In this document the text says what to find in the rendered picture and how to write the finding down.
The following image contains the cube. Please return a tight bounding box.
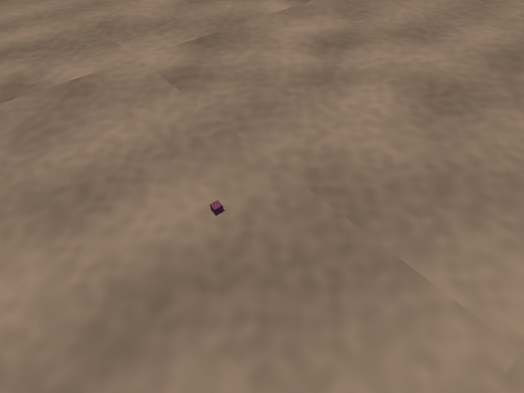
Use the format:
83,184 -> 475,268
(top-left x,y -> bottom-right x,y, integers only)
210,200 -> 224,215

